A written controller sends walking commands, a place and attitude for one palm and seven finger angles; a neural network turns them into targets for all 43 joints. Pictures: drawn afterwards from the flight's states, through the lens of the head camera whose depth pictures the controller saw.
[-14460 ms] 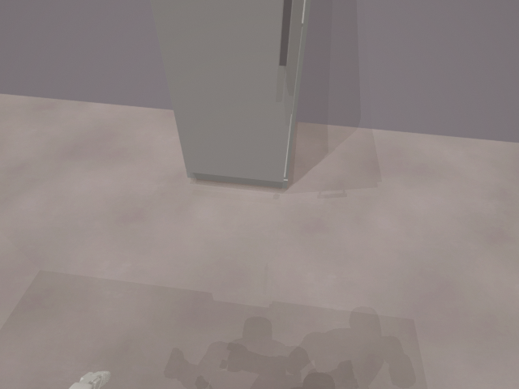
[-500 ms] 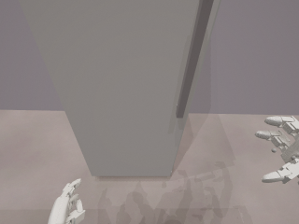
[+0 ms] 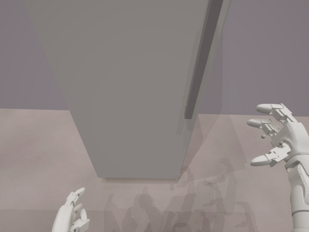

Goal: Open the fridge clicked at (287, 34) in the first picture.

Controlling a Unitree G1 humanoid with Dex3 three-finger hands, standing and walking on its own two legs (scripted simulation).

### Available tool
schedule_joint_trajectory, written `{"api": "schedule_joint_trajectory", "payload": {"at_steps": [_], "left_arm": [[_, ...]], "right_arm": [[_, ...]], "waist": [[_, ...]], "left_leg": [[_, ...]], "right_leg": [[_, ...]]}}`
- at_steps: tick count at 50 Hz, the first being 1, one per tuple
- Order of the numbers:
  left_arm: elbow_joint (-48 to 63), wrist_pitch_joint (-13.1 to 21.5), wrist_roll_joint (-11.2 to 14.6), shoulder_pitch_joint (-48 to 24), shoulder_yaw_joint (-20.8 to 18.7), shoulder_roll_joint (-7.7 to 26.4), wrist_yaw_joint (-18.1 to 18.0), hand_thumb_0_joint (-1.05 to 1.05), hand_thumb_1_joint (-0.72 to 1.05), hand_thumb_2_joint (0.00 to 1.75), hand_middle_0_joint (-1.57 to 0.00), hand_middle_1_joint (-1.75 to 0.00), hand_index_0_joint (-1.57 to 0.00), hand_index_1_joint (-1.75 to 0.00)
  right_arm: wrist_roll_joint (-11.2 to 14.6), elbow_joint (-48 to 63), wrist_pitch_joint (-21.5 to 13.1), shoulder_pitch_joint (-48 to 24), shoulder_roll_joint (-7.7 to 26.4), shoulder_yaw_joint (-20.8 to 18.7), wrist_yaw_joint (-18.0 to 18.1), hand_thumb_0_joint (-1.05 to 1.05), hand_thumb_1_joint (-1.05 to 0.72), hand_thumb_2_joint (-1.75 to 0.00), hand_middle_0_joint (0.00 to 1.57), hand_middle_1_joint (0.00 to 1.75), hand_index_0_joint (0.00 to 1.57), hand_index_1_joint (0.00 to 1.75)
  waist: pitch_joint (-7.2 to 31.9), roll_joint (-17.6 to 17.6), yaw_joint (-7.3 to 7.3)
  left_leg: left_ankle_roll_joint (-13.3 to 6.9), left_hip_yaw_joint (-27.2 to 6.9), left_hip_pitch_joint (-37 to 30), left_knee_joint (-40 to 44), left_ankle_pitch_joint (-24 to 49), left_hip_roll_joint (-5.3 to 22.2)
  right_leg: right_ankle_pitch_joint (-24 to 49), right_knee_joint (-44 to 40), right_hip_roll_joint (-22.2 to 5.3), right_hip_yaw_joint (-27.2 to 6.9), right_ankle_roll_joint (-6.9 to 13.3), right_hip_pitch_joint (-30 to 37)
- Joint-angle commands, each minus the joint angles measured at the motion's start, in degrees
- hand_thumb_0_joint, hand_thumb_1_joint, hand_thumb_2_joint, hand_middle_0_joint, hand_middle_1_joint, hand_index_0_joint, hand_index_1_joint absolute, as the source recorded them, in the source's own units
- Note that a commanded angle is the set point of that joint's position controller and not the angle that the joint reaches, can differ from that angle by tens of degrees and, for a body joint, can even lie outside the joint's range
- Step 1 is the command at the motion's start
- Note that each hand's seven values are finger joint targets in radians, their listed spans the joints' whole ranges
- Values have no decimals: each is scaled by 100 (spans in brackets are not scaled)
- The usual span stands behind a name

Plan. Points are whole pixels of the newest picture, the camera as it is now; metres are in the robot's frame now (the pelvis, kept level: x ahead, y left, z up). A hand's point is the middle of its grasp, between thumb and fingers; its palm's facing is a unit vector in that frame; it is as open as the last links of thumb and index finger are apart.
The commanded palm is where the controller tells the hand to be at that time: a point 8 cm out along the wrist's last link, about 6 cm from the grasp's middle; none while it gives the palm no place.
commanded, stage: move the hooked fingers beside the handle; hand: right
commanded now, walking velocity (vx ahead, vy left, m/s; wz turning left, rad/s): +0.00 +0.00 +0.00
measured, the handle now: (197, 66) +0.54 -0.10 +0.18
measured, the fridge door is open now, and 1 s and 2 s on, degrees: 0 0 0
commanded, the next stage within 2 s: feel for the door with the fingertips in 2.00 s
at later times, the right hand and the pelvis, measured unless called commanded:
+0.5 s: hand (240, 114) +0.40 -0.21 +0.12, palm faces -0.03 +1.00 +0.00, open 14.0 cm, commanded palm +0.38 -0.25 +0.12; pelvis +0.01 +0.00 +0.00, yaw +1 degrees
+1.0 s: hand (221, 99) +0.46 -0.17 +0.12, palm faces -0.03 +1.00 +0.00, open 14.0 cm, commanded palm +0.45 -0.22 +0.12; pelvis +0.02 +0.01 -0.01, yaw +1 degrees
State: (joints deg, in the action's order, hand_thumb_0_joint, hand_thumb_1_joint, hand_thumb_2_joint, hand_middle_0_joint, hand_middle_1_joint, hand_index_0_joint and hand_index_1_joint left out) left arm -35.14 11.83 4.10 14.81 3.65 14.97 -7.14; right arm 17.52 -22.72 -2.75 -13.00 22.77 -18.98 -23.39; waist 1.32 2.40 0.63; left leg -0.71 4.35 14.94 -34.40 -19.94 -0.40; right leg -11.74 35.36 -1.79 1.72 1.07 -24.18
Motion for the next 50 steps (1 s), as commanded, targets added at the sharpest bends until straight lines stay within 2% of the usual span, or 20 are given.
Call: {"api": "schedule_joint_trajectory", "payload": {"at_steps": [1,2,6,9,12,16,21,22,23,25,28,30,32,36,37,39,42,43,47,50], "left_arm": [[811,239,-10,-434,-340,774,-5,0,90,90,-20,-30,-20,-30],[795,211,-11,-380,-354,796,4,0,90,90,-20,-30,-20,-30],[750,112,-8,-323,-372,813,26,0,90,90,-20,-30,-20,-30],[759,75,-5,-285,-395,801,59,0,90,90,-20,-30,-20,-30],[706,10,-18,-194,-411,828,66,0,90,90,-20,-30,-20,-30],[638,-96,-29,-113,-434,846,74,0,90,90,-20,-30,-20,-30],[566,-209,-35,-16,-451,849,90,0,90,90,-20,-30,-20,-30],[562,-223,-35,37,-448,847,100,0,90,90,-20,-30,-20,-30],[542,-242,-29,18,-465,864,102,0,90,90,-20,-30,-20,-30],[515,-287,-35,77,-464,857,126,0,90,90,-20,-30,-20,-30],[536,-349,-49,159,-498,877,165,0,90,90,-20,-30,-20,-30],[510,-398,-53,196,-500,861,198,0,90,90,-20,-30,-20,-30],[486,-466,-65,269,-510,890,205,0,90,90,-20,-30,-20,-30],[489,-554,-60,311,-526,871,246,0,90,90,-20,-30,-20,-30],[476,-567,-69,357,-541,873,244,0,90,90,-20,-30,-20,-30],[434,-601,-55,372,-542,863,255,0,90,90,-20,-30,-20,-30],[358,-655,-81,499,-554,901,250,0,90,90,-20,-30,-20,-30],[344,-668,-75,484,-551,896,263,0,90,90,-20,-30,-20,-30],[261,-742,-102,645,-552,908,273,0,90,90,-20,-30,-20,-30],[194,-772,-110,724,-570,898,302,0,90,90,-20,-30,-20,-30]], "right_arm": [[64,1089,-421,-2123,1453,-482,159,0,50,-30,30,120,30,120],[62,948,-423,-1988,1476,-490,172,0,50,-30,30,120,30,120],[-21,715,-427,-2461,1454,-415,205,0,50,-30,30,120,30,120],[-37,780,-474,-2551,1215,-186,249,0,50,-30,30,120,30,120],[-58,625,-514,-2672,1229,-179,335,0,50,-30,30,120,30,120],[-172,406,-540,-3118,1312,-200,445,0,50,-30,30,120,30,120],[-232,71,-653,-3487,1243,-105,541,0,50,-30,30,120,30,120],[-215,43,-691,-3591,1103,48,553,0,50,-30,30,120,30,120],[-245,-86,-701,-3651,1263,-99,582,0,50,-30,30,120,30,120],[-305,-150,-730,-3974,1109,88,622,0,50,-30,30,120,30,120],[-318,-358,-776,-3785,1199,-66,696,0,50,-30,30,120,30,120],[-336,-444,-797,-3950,1095,30,713,0,50,-30,30,120,30,120],[-349,-700,-826,-3842,1317,-169,764,0,50,-30,30,120,30,120],[-426,-600,-952,-4365,1181,14,804,0,50,-30,30,120,30,120],[-424,-670,-990,-4350,1191,-5,835,0,50,-30,30,120,30,120],[-433,-788,-1020,-4655,1012,175,852,0,50,-30,30,120,30,120],[-459,-1152,-1081,-4796,1218,12,905,0,50,-30,30,120,30,120],[-500,-1160,-1116,-4959,1186,73,907,0,50,-30,30,120,30,120],[-554,-1670,-1224,-5351,1204,101,964,0,50,-30,30,120,30,120],[-639,-1918,-1338,-5787,1074,232,1013,0,50,-30,30,120,30,120]], "waist": [[1245,268,-33],[1240,-45,-36],[1259,162,-85],[1431,222,-134],[1388,-79,-171],[1505,164,-190],[1563,142,-262],[1578,-86,-314],[1570,57,-281],[1625,207,-346],[1882,-97,-274],[1816,10,-302],[1703,-261,-283],[1898,152,-357],[1911,-107,-394],[1831,47,-469],[1812,-140,-476],[1897,-17,-478],[1833,-185,-583],[1994,139,-646]], "left_leg": [[-13,-170,794,706,558,-107],[6,-210,726,740,625,-104],[-7,-190,854,656,716,-110],[-4,-201,868,605,885,-114],[1,-180,883,588,922,-135],[-12,-187,965,514,933,-124],[-14,-199,1030,464,1028,-134],[-8,-188,965,470,1046,-139],[-2,-238,1026,461,1101,-132],[-25,-182,1141,397,1051,-138],[-1,-230,973,361,1309,-132],[-4,-214,1018,321,1411,-137],[9,-252,898,332,1448,-137],[-6,-254,1065,236,1530,-147],[9,-265,1010,238,1592,-164],[14,-250,1227,248,1436,-168],[20,-280,1178,241,1429,-170],[19,-301,1209,207,1461,-153],[34,-311,1320,181,1320,-155],[19,-296,1564,90,1296,-167]], "right_leg": [[-31,-535,85,-387,74,1517],[39,-464,74,-333,111,1420],[93,-446,81,-349,89,1439],[245,-361,80,-319,103,1535],[290,-323,68,-327,129,1438],[318,-303,72,-342,95,1478],[409,-223,65,-331,98,1493],[430,-188,67,-324,128,1422],[428,-161,66,-296,119,1410],[446,-160,62,-363,88,1508],[636,-77,68,-298,121,1457],[706,-55,73,-297,110,1436],[687,-11,80,-247,144,1186],[787,39,71,-264,110,1373],[836,97,74,-249,150,1318],[695,77,59,-270,125,1361],[659,142,75,-244,155,1183],[656,145,82,-252,137,1201],[516,224,80,-246,162,1006],[571,281,62,-290,124,1170]]}}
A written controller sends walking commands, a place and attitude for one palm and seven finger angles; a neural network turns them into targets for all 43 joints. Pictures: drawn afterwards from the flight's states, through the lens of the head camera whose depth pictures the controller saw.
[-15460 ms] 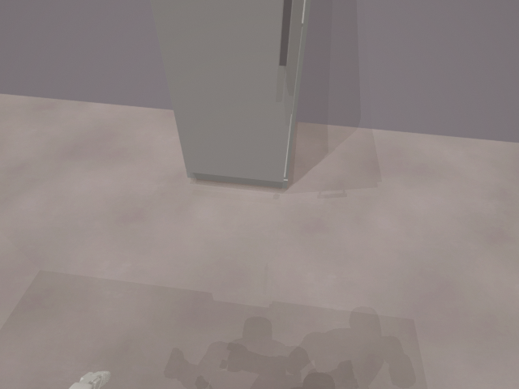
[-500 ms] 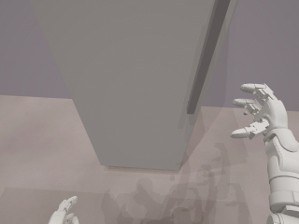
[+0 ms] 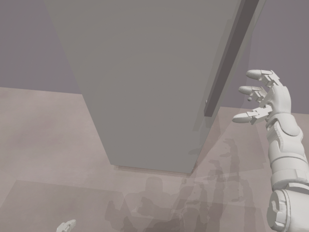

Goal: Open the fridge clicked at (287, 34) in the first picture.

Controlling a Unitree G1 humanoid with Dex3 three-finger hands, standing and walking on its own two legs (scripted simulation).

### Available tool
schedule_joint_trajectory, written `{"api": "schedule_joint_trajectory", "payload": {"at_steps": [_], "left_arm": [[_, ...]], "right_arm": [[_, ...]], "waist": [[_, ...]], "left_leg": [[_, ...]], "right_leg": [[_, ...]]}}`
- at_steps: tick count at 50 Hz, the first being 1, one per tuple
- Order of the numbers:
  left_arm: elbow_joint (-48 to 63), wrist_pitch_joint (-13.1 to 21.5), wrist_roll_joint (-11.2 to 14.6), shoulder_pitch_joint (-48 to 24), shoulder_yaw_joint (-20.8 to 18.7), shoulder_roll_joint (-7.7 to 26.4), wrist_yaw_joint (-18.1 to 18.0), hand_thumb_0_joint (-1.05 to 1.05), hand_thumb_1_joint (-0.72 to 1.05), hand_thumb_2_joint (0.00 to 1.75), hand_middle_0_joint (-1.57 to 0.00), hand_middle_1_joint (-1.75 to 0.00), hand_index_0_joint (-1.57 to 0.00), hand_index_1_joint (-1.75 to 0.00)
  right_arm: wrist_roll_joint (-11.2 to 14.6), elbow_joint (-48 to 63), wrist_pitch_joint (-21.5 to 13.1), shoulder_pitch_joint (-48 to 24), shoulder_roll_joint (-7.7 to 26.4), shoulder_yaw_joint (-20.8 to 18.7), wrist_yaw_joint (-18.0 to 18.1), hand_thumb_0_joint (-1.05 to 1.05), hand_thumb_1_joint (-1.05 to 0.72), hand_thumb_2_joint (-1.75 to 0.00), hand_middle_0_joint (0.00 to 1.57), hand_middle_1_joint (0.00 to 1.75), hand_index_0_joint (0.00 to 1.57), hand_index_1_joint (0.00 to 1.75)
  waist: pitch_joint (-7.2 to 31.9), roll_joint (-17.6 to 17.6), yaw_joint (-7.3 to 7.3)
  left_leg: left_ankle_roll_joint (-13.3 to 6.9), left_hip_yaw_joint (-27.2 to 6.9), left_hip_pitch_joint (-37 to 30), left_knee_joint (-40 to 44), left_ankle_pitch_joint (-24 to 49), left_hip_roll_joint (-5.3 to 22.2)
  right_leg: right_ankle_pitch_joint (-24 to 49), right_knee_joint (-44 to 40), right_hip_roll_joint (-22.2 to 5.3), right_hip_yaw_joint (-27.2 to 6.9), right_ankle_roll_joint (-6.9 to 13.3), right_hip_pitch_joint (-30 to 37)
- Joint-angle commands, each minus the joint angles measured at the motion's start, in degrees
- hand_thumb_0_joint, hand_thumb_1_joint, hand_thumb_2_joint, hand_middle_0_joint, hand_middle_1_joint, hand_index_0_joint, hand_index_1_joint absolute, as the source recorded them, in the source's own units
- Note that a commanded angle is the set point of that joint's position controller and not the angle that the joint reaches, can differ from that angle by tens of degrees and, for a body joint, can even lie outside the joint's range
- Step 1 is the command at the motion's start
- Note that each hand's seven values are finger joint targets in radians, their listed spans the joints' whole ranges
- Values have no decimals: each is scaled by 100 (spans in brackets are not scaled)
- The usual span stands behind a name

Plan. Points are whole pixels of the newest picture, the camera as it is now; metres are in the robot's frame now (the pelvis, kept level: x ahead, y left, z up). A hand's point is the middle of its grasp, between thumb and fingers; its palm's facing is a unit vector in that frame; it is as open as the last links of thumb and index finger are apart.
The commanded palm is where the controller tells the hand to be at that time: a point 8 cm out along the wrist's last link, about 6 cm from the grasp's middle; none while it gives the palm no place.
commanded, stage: move the hooked fingers beside the handle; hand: right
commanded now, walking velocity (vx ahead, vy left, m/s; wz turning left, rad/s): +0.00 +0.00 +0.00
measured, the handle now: (224, 59) +0.52 -0.11 +0.18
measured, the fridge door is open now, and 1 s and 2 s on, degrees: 0 0 0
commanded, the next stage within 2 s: feel for the door with the fingertips in 1.00 s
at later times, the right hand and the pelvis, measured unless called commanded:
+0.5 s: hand (242, 90) +0.48 -0.18 +0.12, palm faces +0.00 +1.00 +0.01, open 13.9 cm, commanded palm +0.45 -0.23 +0.12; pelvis +0.01 +0.00 -0.01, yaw +1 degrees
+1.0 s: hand (246, 95) +0.46 -0.18 +0.12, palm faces +0.01 +1.00 +0.02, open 14.0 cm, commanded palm +0.44 -0.23 +0.12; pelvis +0.00 +0.00 -0.01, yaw +0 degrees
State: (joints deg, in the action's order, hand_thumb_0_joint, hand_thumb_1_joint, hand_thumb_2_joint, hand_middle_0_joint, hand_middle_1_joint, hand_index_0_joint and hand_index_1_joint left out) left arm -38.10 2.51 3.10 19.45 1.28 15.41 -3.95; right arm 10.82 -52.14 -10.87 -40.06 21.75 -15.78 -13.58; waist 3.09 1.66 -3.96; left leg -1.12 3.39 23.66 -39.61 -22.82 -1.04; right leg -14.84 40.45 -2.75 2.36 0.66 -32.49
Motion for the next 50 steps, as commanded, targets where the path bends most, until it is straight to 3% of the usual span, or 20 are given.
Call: {"api": "schedule_joint_trajectory", "payload": {"at_steps": [1,2,3,6,7,9,13,15,17,20,22,25,27,28,39,41,45,47,48,50], "left_arm": [[462,163,-17,293,-352,847,-5,0,90,90,-20,-30,-20,-30],[427,153,-44,402,-363,871,0,0,90,90,-20,-30,-20,-30],[436,153,-41,391,-379,885,15,0,90,90,-20,-30,-20,-30],[387,86,-63,500,-362,895,36,0,90,90,-20,-30,-20,-30],[369,60,-87,568,-353,903,44,0,90,90,-20,-30,-20,-30],[359,18,-97,637,-363,957,44,0,90,90,-20,-30,-20,-30],[460,-34,-114,729,-394,905,86,0,90,90,-20,-30,-20,-30],[451,-82,-98,747,-397,909,80,0,90,90,-20,-30,-20,-30],[442,-102,-105,814,-407,922,71,0,90,90,-20,-30,-20,-30],[454,-129,-69,777,-424,910,67,0,90,90,-20,-30,-20,-30],[418,-144,-90,837,-440,910,54,0,90,90,-20,-30,-20,-30],[461,-137,-83,768,-442,909,84,0,90,90,-20,-30,-20,-30],[480,-143,-91,764,-438,888,86,0,90,90,-20,-30,-20,-30],[476,-156,-86,767,-442,913,92,0,90,90,-20,-30,-20,-30],[614,-193,-53,537,-419,880,100,0,90,90,-20,-30,-20,-30],[639,-173,-35,479,-421,862,104,0,90,90,-20,-30,-20,-30],[568,-158,-31,461,-394,875,83,0,90,90,-20,-30,-20,-30],[570,-134,-60,469,-385,876,85,0,90,90,-20,-30,-20,-30],[548,-125,-51,476,-391,904,79,0,90,90,-20,-30,-20,-30],[561,-104,-62,442,-377,873,93,0,90,90,-20,-30,-20,-30]], "right_arm": [[18,946,-568,-3204,1110,-54,44,0,50,-30,30,120,30,120],[16,857,-628,-3239,1209,-159,90,0,50,-30,30,120,30,120],[-9,832,-662,-3315,1272,-210,104,0,50,-30,30,120,30,120],[-101,336,-645,-3366,1413,-299,150,0,50,-30,30,120,30,120],[-117,162,-643,-3426,1389,-290,190,0,50,-30,30,120,30,120],[-196,-16,-650,-3574,1897,-624,237,0,50,-30,30,120,30,120],[-250,181,-854,-3471,1814,-613,183,0,50,-30,30,120,30,120],[-224,151,-864,-3475,1798,-574,131,0,50,-30,30,120,30,120],[-137,105,-854,-3478,1743,-560,68,0,50,-30,30,120,30,120],[-121,357,-841,-3451,1612,-422,-40,0,50,-30,30,120,30,120],[-72,382,-852,-3443,1655,-513,-7,0,50,-30,30,120,30,120],[-75,629,-839,-3329,1614,-508,16,0,50,-30,30,120,30,120],[-55,641,-826,-3211,1514,-476,62,0,50,-30,30,120,30,120],[-103,544,-795,-3062,1686,-624,82,0,50,-30,30,120,30,120],[-35,759,-695,-2800,1417,-418,61,0,50,-30,30,120,30,120],[-14,905,-697,-3007,1156,-182,33,0,50,-30,30,120,30,120],[-17,722,-687,-3258,1176,-152,70,0,50,-30,30,120,30,120],[-4,745,-737,-3317,1147,-145,117,0,50,-30,30,120,30,120],[-46,701,-768,-3366,1407,-358,150,0,50,-30,30,120,30,120],[-54,743,-798,-3475,1256,-212,145,0,50,-30,30,120,30,120]], "waist": [[1831,271,-218],[1904,-50,-226],[2079,17,-217],[1894,24,-230],[1750,-172,-298],[1889,-155,-264],[2415,121,-187],[2258,161,-253],[2150,-165,-301],[2299,312,-284],[2233,56,-306],[2400,413,-204],[2301,238,-227],[2331,127,-158],[2051,55,-190],[2033,166,-231],[1850,123,-303],[1925,85,-290],[2090,78,-252],[2119,262,-270]], "left_leg": [[60,-201,787,606,1559,-113],[56,-173,684,574,1599,-129],[84,-235,685,553,1692,-125],[83,-220,733,500,1658,-120],[99,-238,730,528,1619,-114],[131,-331,628,489,1702,-99],[112,-306,531,343,2019,-135],[118,-309,649,379,1946,-156],[120,-292,544,417,1922,-172],[100,-279,712,399,1988,-179],[92,-245,693,402,1983,-204],[74,-224,764,360,1939,-208],[72,-199,714,365,2002,-216],[82,-207,695,338,2062,-216],[81,-199,725,361,2093,-200],[70,-184,855,373,1959,-203],[67,-171,1024,394,1666,-189],[51,-171,972,395,1564,-179],[61,-198,967,368,1597,-173],[59,-194,1001,346,1580,-172]], "right_leg": [[893,-194,150,-358,160,2046],[957,-153,147,-389,182,1969],[978,-139,149,-356,182,1975],[888,-112,152,-349,175,1695],[816,-73,175,-333,213,1508],[767,-42,170,-298,222,1293],[1137,49,167,-270,200,1538],[1057,72,152,-260,207,1524],[993,70,158,-267,240,1378],[1116,80,146,-254,212,1655],[1191,110,133,-285,236,1649],[1224,81,129,-297,195,1836],[1301,105,142,-290,219,1790],[1317,99,128,-286,208,1740],[1275,91,131,-284,195,1764],[1207,85,130,-314,183,1880],[970,66,119,-373,170,1795],[909,92,141,-384,184,1779],[931,82,124,-397,175,1814],[930,102,139,-398,165,1840]]}}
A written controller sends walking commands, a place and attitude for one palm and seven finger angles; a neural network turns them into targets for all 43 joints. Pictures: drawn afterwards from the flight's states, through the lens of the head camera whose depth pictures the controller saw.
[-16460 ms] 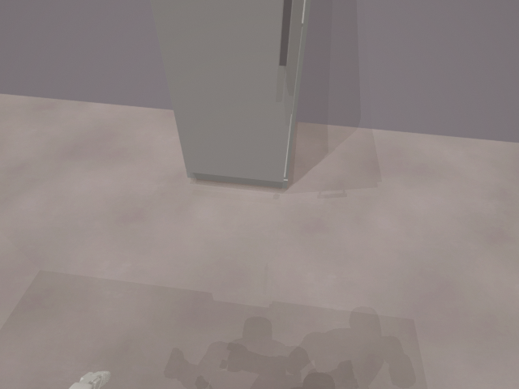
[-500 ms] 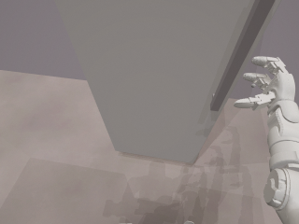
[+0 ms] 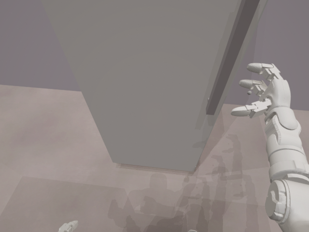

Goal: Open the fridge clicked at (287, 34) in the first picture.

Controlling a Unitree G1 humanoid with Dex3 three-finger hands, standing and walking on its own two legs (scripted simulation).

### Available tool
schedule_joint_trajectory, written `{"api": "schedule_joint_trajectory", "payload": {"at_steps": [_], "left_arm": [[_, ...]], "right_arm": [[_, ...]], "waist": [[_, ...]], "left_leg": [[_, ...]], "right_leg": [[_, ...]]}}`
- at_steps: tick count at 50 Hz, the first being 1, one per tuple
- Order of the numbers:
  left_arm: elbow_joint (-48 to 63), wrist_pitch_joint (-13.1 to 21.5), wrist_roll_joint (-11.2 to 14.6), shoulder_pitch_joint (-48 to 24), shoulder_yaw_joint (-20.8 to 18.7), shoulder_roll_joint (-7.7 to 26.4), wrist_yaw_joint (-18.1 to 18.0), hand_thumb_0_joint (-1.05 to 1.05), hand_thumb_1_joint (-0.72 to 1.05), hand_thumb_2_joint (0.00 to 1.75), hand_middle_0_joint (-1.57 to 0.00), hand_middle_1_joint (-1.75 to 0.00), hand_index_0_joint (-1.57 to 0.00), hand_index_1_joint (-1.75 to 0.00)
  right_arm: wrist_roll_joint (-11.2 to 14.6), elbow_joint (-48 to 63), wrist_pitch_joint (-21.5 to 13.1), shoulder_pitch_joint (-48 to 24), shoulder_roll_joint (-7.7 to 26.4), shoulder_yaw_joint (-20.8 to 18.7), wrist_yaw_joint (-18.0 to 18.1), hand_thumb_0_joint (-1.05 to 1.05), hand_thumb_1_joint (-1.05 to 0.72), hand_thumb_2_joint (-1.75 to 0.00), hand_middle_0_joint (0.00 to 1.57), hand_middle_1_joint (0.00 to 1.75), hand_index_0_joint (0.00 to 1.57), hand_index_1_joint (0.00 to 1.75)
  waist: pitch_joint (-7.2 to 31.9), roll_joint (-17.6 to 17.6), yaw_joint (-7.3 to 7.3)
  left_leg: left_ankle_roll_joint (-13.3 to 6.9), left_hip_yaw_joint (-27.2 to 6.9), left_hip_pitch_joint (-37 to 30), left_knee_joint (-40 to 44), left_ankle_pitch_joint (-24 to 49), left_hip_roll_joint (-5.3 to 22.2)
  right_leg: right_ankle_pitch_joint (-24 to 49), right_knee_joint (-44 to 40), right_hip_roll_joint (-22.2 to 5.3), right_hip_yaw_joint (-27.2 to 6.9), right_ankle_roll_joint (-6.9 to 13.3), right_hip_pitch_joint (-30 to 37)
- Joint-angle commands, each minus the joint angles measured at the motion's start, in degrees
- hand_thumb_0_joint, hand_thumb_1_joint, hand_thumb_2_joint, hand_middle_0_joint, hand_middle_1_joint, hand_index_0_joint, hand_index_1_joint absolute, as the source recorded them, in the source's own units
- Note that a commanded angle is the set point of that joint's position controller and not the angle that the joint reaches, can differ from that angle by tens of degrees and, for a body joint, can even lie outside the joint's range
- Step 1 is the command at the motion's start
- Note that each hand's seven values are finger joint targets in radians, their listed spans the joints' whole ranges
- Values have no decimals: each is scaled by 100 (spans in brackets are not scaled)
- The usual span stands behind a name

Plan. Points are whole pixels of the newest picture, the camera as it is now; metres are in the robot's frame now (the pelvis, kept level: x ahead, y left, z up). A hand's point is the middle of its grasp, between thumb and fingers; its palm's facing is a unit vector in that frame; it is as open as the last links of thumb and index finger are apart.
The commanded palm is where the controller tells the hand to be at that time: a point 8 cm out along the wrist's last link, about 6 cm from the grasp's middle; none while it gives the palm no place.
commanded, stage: feel for the door with the fingertips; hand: right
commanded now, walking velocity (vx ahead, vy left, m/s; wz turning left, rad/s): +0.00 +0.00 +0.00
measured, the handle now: (227, 55) +0.52 -0.11 +0.19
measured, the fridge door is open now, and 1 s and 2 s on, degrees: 0 0 0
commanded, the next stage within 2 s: slide the fingers in behind the handle in 0.68 s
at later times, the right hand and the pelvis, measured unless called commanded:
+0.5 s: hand (232, 90) +0.46 -0.14 +0.13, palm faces -0.01 +1.00 +0.02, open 14.0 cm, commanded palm +0.44 -0.20 +0.13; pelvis -0.01 +0.00 +0.00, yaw +1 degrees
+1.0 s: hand (234, 87) +0.47 -0.15 +0.13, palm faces +0.01 +1.00 +0.01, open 13.7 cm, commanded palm +0.45 -0.19 +0.13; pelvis -0.01 +0.01 +0.00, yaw +0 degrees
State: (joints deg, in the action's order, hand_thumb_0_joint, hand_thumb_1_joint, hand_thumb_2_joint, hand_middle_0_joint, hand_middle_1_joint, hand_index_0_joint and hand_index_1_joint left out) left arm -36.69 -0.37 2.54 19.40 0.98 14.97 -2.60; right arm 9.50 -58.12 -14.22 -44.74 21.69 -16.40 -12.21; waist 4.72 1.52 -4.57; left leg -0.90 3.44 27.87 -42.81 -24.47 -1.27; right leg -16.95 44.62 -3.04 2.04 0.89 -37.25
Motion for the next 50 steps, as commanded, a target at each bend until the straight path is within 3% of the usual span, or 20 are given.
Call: {"api": "schedule_joint_trajectory", "payload": {"at_steps": [1,3,6,7,13,14,18,20,23,24,27,29,32,35,38,40,43,48,49,50], "left_arm": [[397,185,-5,447,-352,916,-42,0,90,90,-20,-30,-20,-30],[411,193,-10,475,-362,928,-30,0,90,90,-20,-30,-20,-30],[392,181,-10,469,-351,921,-23,0,90,90,-20,-30,-20,-30],[389,181,-20,515,-344,909,-20,0,90,90,-20,-30,-20,-30],[420,211,-23,531,-375,905,17,0,90,90,-20,-30,-20,-30],[410,224,-34,524,-380,868,34,0,90,90,-20,-30,-20,-30],[364,247,-36,582,-393,900,58,0,90,90,-20,-30,-20,-30],[346,255,-43,567,-389,867,63,0,90,90,-20,-30,-20,-30],[336,274,-61,605,-390,876,79,0,90,90,-20,-30,-20,-30],[302,269,-71,622,-382,874,69,0,90,90,-20,-30,-20,-30],[292,258,-98,677,-376,907,39,0,90,90,-20,-30,-20,-30],[304,265,-84,630,-364,856,47,0,90,90,-20,-30,-20,-30],[295,255,-86,712,-384,888,39,0,90,90,-20,-30,-20,-30],[250,273,-58,696,-391,886,36,0,90,90,-20,-30,-20,-30],[208,271,-57,734,-400,912,35,0,90,90,-20,-30,-20,-30],[168,270,-59,743,-391,902,28,0,90,90,-20,-30,-20,-30],[184,270,-67,773,-407,925,36,0,90,90,-20,-30,-20,-30],[252,248,-67,736,-403,898,74,0,90,90,-20,-30,-20,-30],[262,246,-66,700,-392,884,80,0,90,90,-20,-30,-20,-30],[244,240,-58,726,-399,905,74,0,90,90,-20,-30,-20,-30]], "right_arm": [[52,1340,-492,-2991,1255,-118,7,0,50,-30,30,120,30,120],[40,1325,-520,-2801,1317,-239,28,0,50,-30,30,120,30,120],[75,1103,-430,-2769,1128,-79,10,0,50,-30,30,120,30,120],[99,1051,-413,-2796,982,17,27,0,50,-30,30,120,30,120],[25,1369,-481,-2814,1120,-133,176,0,50,-30,30,120,30,120],[34,1448,-500,-2900,865,57,205,0,50,-30,30,120,30,120],[2,1310,-484,-2831,980,-101,365,0,50,-30,30,120,30,120],[-39,1346,-484,-3033,829,52,422,0,50,-30,30,120,30,120],[-84,1315,-523,-2896,968,-107,518,0,50,-30,30,120,30,120],[-89,1135,-506,-2988,997,-118,538,0,50,-30,30,120,30,120],[-137,1078,-565,-3062,1453,-449,567,0,50,-30,30,120,30,120],[-177,1074,-595,-3165,1179,-197,514,0,50,-30,30,120,30,120],[-119,996,-635,-3116,1268,-295,444,0,50,-30,30,120,30,120],[-69,972,-614,-3464,1040,-76,398,0,50,-30,30,120,30,120],[-80,894,-616,-3462,1158,-175,413,0,50,-30,30,120,30,120],[-87,815,-585,-3676,992,19,412,0,50,-30,30,120,30,120],[-109,781,-598,-3483,1189,-173,425,0,50,-30,30,120,30,120],[-70,920,-599,-3210,968,-55,380,0,50,-30,30,120,30,120],[-48,891,-558,-3229,808,105,369,0,50,-30,30,120,30,120],[-53,875,-552,-3297,918,19,384,0,50,-30,30,120,30,120]], "waist": [[1975,365,-193],[2214,300,-125],[1866,213,-171],[1778,-19,-240],[2054,204,-121],[2045,284,-175],[1936,-8,-171],[1838,162,-223],[2006,111,-144],[1816,-61,-213],[1936,-100,-159],[1936,88,-227],[1990,-14,-222],[1930,49,-346],[1984,47,-339],[1841,71,-447],[2075,-23,-339],[2151,181,-247],[2000,218,-314],[1912,132,-323]], "left_leg": [[15,-184,606,642,1723,-156],[13,-178,526,595,1869,-165],[23,-152,610,656,1667,-171],[28,-141,563,687,1662,-172],[25,-167,507,629,1727,-177],[22,-145,568,629,1706,-189],[45,-162,527,673,1626,-199],[45,-168,612,691,1547,-191],[36,-183,501,648,1656,-189],[57,-202,507,689,1607,-193],[75,-291,226,683,1731,-161],[81,-267,390,663,1794,-164],[60,-251,356,655,1773,-176],[88,-261,565,693,1737,-189],[89,-274,606,686,1727,-184],[94,-271,745,710,1625,-181],[95,-292,559,683,1694,-165],[54,-216,597,623,1788,-190],[61,-213,670,650,1711,-193],[64,-201,728,672,1577,-191]], "right_leg": [[1174,-306,158,-390,122,2381],[1364,-285,150,-389,124,2467],[1098,-330,154,-386,116,2245],[1076,-328,160,-386,150,2164],[1156,-349,153,-360,128,2244],[1165,-338,156,-367,121,2330],[1001,-379,155,-348,136,2140],[912,-390,161,-338,132,2147],[1006,-365,166,-331,129,2151],[884,-364,173,-326,143,1992],[878,-344,205,-266,172,1787],[941,-328,192,-260,153,1928],[985,-293,189,-284,154,1939],[932,-293,177,-295,158,2029],[952,-270,174,-304,163,2041],[856,-259,171,-330,162,2004],[905,-260,189,-317,170,1955],[1100,-247,185,-338,147,2146],[1005,-247,189,-328,150,2102],[889,-266,170,-347,145,2047]]}}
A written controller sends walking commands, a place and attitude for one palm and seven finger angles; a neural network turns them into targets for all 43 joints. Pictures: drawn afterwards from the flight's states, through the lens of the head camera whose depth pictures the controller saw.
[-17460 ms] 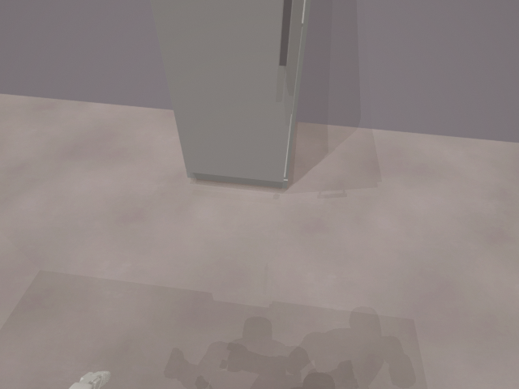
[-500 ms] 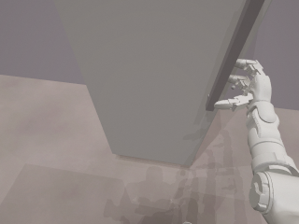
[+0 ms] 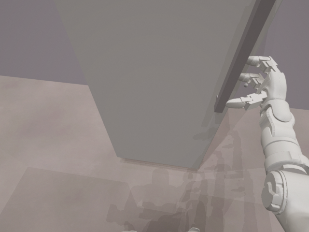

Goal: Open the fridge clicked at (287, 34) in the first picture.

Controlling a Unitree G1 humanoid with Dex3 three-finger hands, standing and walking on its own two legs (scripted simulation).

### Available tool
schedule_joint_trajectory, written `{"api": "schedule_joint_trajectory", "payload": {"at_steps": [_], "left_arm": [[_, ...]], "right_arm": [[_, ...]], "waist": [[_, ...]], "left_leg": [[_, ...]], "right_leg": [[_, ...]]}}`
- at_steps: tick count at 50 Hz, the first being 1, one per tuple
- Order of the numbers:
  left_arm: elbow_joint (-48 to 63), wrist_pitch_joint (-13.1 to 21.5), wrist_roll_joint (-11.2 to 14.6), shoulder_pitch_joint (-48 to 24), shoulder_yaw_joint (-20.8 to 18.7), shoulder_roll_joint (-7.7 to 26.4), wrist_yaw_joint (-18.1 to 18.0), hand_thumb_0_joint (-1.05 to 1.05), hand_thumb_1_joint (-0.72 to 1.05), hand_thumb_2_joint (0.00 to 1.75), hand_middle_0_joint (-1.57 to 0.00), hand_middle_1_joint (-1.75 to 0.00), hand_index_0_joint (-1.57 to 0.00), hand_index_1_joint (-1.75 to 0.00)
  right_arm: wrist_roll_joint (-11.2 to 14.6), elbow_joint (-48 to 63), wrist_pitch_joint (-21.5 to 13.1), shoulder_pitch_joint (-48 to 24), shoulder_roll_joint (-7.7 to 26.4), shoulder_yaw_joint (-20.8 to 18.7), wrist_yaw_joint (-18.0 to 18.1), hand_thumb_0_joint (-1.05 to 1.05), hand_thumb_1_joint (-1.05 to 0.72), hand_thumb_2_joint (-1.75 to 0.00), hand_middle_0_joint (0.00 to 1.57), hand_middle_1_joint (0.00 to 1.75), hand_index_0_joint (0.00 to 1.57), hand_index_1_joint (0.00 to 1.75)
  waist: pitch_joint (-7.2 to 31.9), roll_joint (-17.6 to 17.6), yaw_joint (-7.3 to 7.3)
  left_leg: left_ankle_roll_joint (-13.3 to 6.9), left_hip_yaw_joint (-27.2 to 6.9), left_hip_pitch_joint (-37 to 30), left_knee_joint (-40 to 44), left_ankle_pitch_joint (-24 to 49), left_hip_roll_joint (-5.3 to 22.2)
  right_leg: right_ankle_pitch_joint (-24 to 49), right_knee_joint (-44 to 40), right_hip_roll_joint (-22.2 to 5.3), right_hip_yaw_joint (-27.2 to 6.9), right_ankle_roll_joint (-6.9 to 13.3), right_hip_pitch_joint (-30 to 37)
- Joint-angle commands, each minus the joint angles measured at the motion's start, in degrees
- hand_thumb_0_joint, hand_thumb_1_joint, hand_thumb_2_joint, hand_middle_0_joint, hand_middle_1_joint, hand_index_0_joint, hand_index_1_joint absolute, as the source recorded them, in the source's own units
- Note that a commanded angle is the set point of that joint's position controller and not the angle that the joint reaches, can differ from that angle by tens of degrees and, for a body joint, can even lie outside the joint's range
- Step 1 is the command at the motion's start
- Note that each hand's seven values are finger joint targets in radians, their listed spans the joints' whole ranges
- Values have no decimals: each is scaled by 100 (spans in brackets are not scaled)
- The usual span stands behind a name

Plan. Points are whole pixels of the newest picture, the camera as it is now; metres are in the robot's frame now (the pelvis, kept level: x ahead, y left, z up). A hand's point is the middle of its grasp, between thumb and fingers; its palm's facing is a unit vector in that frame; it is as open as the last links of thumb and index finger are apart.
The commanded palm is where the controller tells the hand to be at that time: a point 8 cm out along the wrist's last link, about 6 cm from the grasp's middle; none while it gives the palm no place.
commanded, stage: slide the fingers in behind the handle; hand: right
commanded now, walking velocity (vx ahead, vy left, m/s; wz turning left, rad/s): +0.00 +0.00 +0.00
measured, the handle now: (239, 52) +0.52 -0.12 +0.20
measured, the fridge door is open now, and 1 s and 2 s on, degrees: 0 0 0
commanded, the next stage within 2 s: grip the handle and tug to test in 1.60 s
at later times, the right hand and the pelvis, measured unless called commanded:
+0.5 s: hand (235, 84) +0.47 -0.13 +0.13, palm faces +0.01 +1.00 +0.01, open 14.0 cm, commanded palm +0.44 -0.18 +0.13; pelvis +0.01 +0.00 +0.00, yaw +0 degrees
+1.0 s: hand (227, 85) +0.47 -0.11 +0.13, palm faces +0.00 +1.00 +0.01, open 14.0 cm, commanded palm +0.44 -0.16 +0.13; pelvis +0.00 +0.01 +0.00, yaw +0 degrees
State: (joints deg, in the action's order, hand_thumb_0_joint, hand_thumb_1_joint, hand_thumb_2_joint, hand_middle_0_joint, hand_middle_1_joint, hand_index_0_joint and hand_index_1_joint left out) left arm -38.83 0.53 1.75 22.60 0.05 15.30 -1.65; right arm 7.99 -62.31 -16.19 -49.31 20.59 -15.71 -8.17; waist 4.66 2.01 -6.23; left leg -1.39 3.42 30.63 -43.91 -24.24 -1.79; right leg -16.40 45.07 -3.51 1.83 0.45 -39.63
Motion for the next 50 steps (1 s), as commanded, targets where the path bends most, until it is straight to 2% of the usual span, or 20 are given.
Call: {"api": "schedule_joint_trajectory", "payload": {"at_steps": [1,3,4,6,7,9,12,16,21,24,27,29,33,36,38,39,42,45,48,50], "left_arm": [[460,144,22,398,-309,874,-28,0,90,90,-20,-30,-20,-30],[489,152,26,398,-322,872,-24,0,90,90,-20,-30,-20,-30],[500,153,14,362,-312,840,-9,0,90,90,-20,-30,-20,-30],[511,161,13,356,-329,846,7,0,90,90,-20,-30,-20,-30],[525,161,6,371,-323,835,11,0,90,90,-20,-30,-20,-30],[558,171,16,283,-328,812,38,0,90,90,-20,-30,-20,-30],[537,154,7,306,-304,823,25,0,90,90,-20,-30,-20,-30],[544,176,10,230,-301,783,27,0,90,90,-20,-30,-20,-30],[565,186,-2,222,-310,783,48,0,90,90,-20,-30,-20,-30],[616,178,-12,185,-318,745,82,0,90,90,-20,-30,-20,-30],[649,144,7,189,-318,769,86,0,90,90,-20,-30,-20,-30],[639,129,18,147,-325,763,72,0,90,90,-20,-30,-20,-30],[652,149,25,99,-322,730,62,0,90,90,-20,-30,-20,-30],[591,173,20,77,-326,707,71,0,90,90,-20,-30,-20,-30],[555,182,38,85,-322,734,54,0,90,90,-20,-30,-20,-30],[536,177,24,84,-322,731,49,0,90,90,-20,-30,-20,-30],[511,169,5,129,-303,741,37,0,90,90,-20,-30,-20,-30],[530,214,7,96,-314,716,72,0,90,90,-20,-30,-20,-30],[532,199,0,123,-306,736,82,0,90,90,-20,-30,-20,-30],[540,178,3,117,-290,726,84,0,90,90,-20,-30,-20,-30]], "right_arm": [[92,1322,-350,-2863,979,20,-11,0,50,-30,30,120,30,120],[74,1461,-384,-2790,988,-27,14,0,50,-30,30,120,30,120],[95,1431,-343,-2715,766,134,17,0,50,-30,30,120,30,120],[99,1533,-343,-2569,800,76,37,0,50,-30,30,120,30,120],[121,1617,-356,-2546,690,149,54,0,50,-30,30,120,30,120],[137,1874,-367,-2458,640,156,88,0,50,-30,30,120,30,120],[121,1738,-316,-2464,754,43,190,0,50,-30,30,120,30,120],[34,1785,-335,-2576,669,115,298,0,50,-30,30,120,30,120],[11,1822,-392,-2319,729,-1,356,0,50,-30,30,120,30,120],[27,1966,-361,-2091,430,183,351,0,50,-30,30,120,30,120],[91,1841,-224,-1784,399,160,343,0,50,-30,30,120,30,120],[96,1857,-171,-1945,478,114,354,0,50,-30,30,120,30,120],[58,2376,-323,-2204,491,135,415,0,50,-30,30,120,30,120],[62,2203,-336,-2167,223,371,407,0,50,-30,30,120,30,120],[62,2102,-339,-2328,318,312,427,0,50,-30,30,120,30,120],[62,2017,-315,-2302,326,317,432,0,50,-30,30,120,30,120],[45,1893,-317,-2438,417,239,478,0,50,-30,30,120,30,120],[59,1987,-390,-2391,225,337,503,0,50,-30,30,120,30,120],[36,1731,-385,-2192,370,180,532,0,50,-30,30,120,30,120],[-3,1707,-345,-2437,278,337,531,0,50,-30,30,120,30,120]], "waist": [[1879,-6,-188],[2074,78,-113],[2013,160,-135],[2100,112,-55],[2075,27,-100],[2212,196,-19],[1867,-122,-50],[1873,-42,-65],[2083,-42,50],[2174,23,81],[1871,-354,81],[1794,-386,66],[2118,-64,90],[1880,-112,13],[1828,-275,-43],[1816,-125,-16],[1755,-245,-33],[2040,-2,29],[1942,-387,56],[1746,-243,-26]], "left_leg": [[117,-211,443,790,1547,-145],[107,-209,389,749,1676,-140],[102,-183,430,753,1668,-147],[89,-165,355,731,1673,-153],[83,-153,289,736,1752,-152],[80,-144,261,697,1880,-162],[97,-157,169,767,1818,-149],[106,-184,262,764,1802,-149],[88,-191,74,696,2058,-147],[87,-167,5,670,2308,-150],[111,-187,-146,770,2348,-146],[140,-234,-170,802,2357,-124],[122,-259,-204,772,2435,-107],[126,-234,-24,824,2246,-128],[157,-275,-35,875,2182,-104],[136,-268,-31,859,2150,-101],[133,-255,-64,870,2038,-88],[113,-234,2,805,2128,-105],[153,-281,-182,824,2246,-92],[158,-278,-73,854,2105,-79]], "right_leg": [[817,-319,217,-330,199,2267],[967,-316,218,-321,193,2385],[974,-314,224,-319,185,2433],[994,-319,224,-329,172,2454],[1085,-306,231,-334,193,2465],[1197,-311,232,-318,170,2597],[1036,-353,247,-304,195,2307],[986,-357,244,-286,183,2396],[1223,-341,251,-267,162,2467],[1458,-321,262,-240,159,2582],[1325,-358,292,-197,197,2293],[1179,-387,299,-166,205,2189],[1336,-381,310,-174,196,2473],[1171,-383,301,-191,185,2477],[1031,-407,310,-183,207,2352],[1018,-408,313,-187,197,2363],[938,-419,324,-207,203,2260],[1109,-400,308,-219,171,2499],[1041,-420,331,-180,202,2183],[876,-448,330,-166,199,2103]]}}
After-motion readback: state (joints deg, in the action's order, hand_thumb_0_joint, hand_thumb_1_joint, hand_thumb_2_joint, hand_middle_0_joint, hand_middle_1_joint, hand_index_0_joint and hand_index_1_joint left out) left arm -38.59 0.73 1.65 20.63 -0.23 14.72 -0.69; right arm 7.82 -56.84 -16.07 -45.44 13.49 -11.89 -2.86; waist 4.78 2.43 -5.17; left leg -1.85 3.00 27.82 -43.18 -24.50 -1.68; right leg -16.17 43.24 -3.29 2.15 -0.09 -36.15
